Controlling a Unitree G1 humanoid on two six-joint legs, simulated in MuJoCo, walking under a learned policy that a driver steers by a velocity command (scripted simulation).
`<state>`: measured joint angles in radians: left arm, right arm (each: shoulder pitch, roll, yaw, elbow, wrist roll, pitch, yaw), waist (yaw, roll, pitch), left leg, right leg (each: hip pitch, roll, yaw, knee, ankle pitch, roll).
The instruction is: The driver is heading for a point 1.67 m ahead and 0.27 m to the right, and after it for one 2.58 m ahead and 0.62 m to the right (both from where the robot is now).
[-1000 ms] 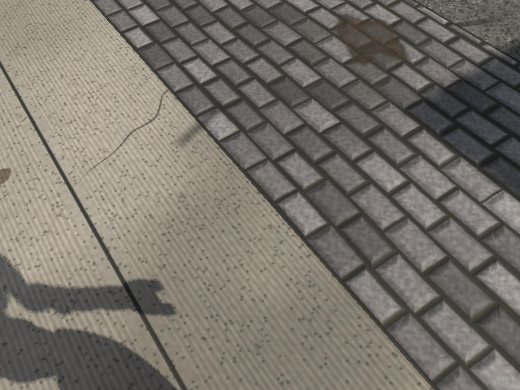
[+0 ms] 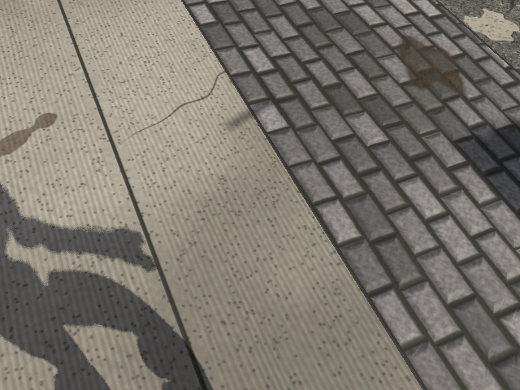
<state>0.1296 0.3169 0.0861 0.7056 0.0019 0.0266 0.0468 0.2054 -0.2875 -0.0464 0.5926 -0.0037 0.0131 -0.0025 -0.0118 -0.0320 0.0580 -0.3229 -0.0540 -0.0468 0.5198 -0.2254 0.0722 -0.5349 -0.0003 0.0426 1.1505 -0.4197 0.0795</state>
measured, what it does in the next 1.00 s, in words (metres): walks ahead, turning right: right foot, then right foot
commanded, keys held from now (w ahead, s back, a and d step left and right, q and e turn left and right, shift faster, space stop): no key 0.04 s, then e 0.26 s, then w+e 0.38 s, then w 0.08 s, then w+q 0.24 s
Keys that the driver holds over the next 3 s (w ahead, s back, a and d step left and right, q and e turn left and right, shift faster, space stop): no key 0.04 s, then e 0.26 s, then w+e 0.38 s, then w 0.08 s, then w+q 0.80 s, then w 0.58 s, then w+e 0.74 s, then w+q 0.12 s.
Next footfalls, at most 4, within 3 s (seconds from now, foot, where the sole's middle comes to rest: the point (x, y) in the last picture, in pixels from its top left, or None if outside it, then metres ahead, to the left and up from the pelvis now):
0.24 right None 0.05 -0.16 -0.78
0.72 right None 0.16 -0.24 -0.77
1.24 left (311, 351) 0.54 -0.16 -0.77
1.68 right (381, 263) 0.80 -0.39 -0.77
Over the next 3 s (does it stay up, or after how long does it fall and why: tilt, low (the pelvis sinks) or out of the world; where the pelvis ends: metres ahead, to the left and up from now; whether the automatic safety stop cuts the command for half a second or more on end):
stays up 1.30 -0.27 0.01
